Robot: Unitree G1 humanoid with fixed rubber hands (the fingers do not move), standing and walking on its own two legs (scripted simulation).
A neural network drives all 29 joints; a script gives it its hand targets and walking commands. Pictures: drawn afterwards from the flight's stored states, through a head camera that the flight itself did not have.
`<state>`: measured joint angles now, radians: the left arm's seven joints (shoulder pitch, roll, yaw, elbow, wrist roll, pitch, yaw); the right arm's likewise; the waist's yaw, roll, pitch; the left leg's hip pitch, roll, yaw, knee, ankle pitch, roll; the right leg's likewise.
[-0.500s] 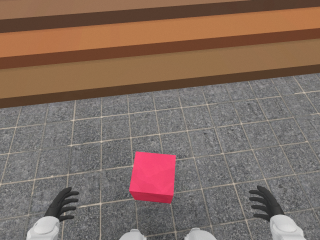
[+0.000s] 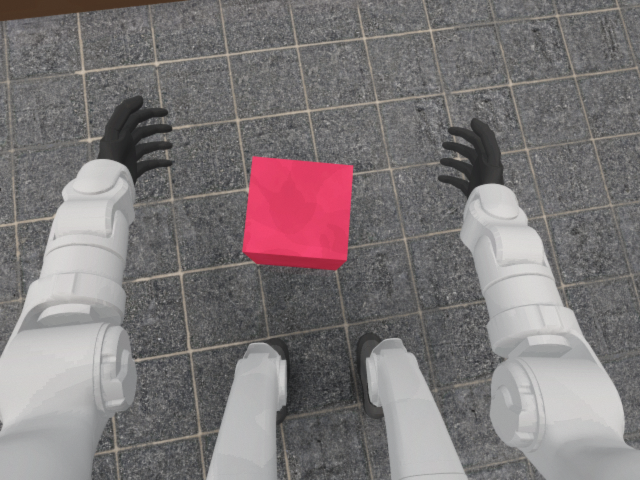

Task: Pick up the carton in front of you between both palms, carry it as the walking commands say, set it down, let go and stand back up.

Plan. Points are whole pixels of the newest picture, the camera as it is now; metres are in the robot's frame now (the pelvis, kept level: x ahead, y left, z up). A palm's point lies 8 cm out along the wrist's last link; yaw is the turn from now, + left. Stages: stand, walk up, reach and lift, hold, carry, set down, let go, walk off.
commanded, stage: reach and lift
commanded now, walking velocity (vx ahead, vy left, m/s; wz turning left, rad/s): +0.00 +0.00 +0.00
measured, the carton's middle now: (299, 220) +0.51 +0.03 -0.54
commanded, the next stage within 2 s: none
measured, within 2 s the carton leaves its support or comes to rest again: leaves its support in 1.86 s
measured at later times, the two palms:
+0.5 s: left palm (183, 168) +0.53 +0.21 -0.23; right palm (422, 184) +0.50 -0.16 -0.23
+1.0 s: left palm (215, 206) +0.52 +0.21 -0.44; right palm (390, 216) +0.49 -0.16 -0.44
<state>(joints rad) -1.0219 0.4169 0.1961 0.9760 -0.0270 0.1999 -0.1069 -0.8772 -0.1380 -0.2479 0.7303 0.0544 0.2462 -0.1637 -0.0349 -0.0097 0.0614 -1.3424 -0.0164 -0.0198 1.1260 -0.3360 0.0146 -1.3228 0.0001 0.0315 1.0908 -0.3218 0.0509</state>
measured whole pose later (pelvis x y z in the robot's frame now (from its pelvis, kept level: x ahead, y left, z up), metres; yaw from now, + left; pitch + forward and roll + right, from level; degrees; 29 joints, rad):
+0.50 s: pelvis +0.02 +0.00 -0.08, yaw -2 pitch +52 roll -4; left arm -1.20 0.34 0.31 1.06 0.09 0.07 -0.06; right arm -1.03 -0.06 -0.42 0.81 -0.08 0.08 -0.13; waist -0.02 0.00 -0.10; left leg -1.89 -0.03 -0.06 1.42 -0.44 0.00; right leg -1.85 0.03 0.03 1.37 -0.43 0.06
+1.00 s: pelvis -0.04 -0.01 -0.27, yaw -3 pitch +40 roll -4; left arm -1.53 0.52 0.05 1.23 -0.16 0.08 -0.02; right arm -1.39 -0.19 -0.23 1.01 0.15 0.10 -0.19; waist -0.02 -0.05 0.31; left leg -2.27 -0.03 -0.06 2.09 -0.52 -0.01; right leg -2.24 0.08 0.03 2.04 -0.51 0.09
